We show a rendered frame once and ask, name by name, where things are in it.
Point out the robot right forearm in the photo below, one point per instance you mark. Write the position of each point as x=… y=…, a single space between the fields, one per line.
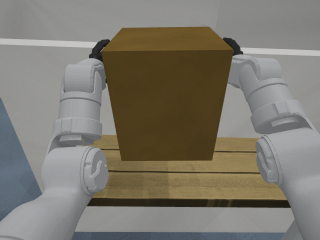
x=270 y=101

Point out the robot left upper arm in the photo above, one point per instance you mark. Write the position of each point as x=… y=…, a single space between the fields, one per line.
x=70 y=177

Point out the right robot hand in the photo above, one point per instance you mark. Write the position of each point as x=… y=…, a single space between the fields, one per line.
x=232 y=43

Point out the carton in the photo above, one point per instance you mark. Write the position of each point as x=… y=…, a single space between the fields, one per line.
x=167 y=88

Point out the left robot hand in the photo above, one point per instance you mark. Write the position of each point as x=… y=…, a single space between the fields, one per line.
x=96 y=54

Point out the table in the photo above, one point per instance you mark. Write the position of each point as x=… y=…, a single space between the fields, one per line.
x=230 y=180

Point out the robot left forearm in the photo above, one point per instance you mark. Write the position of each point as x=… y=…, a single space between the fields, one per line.
x=78 y=122

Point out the robot right upper arm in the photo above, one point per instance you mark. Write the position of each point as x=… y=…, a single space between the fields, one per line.
x=291 y=160

